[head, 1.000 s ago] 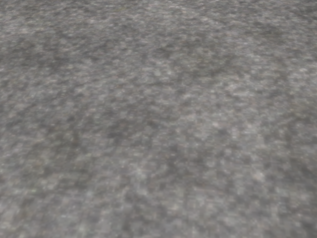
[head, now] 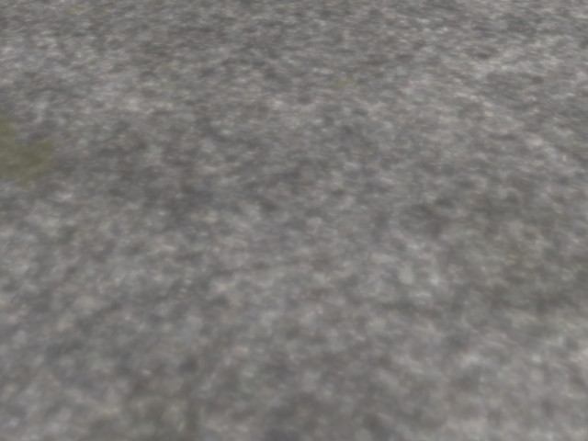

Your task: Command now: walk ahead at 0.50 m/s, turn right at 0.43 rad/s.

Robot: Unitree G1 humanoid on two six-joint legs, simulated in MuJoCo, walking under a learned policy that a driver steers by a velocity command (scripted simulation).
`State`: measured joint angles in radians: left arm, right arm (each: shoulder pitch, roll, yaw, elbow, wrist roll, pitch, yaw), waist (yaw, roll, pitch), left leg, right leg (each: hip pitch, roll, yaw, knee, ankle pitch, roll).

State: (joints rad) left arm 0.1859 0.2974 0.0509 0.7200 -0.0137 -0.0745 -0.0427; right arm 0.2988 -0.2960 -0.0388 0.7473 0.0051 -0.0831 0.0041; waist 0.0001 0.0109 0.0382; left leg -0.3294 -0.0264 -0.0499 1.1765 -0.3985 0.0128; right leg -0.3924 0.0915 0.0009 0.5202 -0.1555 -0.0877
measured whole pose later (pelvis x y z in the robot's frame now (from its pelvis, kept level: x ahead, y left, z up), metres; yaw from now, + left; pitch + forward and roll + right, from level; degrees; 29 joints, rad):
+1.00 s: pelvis +0.51 -0.13 +0.00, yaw -36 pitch +1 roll +0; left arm 0.21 0.30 0.06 0.62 -0.01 -0.03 -0.04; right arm 0.22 -0.31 -0.05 0.77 0.01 -0.10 0.01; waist -0.01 0.01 0.07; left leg -0.41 0.06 -0.03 1.19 -0.38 -0.01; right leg -0.38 0.09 0.00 0.53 -0.18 -0.09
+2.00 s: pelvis +0.86 -0.51 +0.01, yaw -68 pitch +1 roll +0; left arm 0.20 0.28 0.06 0.65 -0.01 -0.04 -0.03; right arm 0.25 -0.32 -0.05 0.83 0.02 -0.09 0.01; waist -0.02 0.02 0.06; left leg -0.40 0.10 0.00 1.17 -0.38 0.00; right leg -0.34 0.05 -0.03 0.50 -0.18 -0.08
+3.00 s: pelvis +1.04 -1.03 -0.01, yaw -90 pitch +1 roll +1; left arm 0.17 0.30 0.08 0.69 -0.02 -0.04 -0.03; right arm 0.22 -0.30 -0.06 0.86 0.03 -0.08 0.00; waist -0.01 0.01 0.08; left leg -0.26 0.05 0.03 1.15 -0.47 -0.01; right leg -0.43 0.05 -0.03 0.61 -0.19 -0.11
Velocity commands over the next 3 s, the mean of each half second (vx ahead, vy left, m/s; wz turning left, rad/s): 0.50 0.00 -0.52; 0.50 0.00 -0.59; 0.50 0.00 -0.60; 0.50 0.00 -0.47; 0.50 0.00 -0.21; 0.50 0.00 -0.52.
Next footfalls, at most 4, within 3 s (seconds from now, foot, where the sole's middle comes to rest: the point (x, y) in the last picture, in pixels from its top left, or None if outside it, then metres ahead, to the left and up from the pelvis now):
0.36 left None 0.39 0.12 -0.77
0.86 right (416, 397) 0.56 -0.24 -0.77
1.34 left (401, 269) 0.90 -0.25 -0.77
1.86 right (554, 293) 0.83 -0.63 -0.77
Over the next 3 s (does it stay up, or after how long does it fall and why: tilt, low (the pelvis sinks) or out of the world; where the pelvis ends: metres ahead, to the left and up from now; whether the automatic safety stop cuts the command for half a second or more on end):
stays up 1.04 -1.03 -0.01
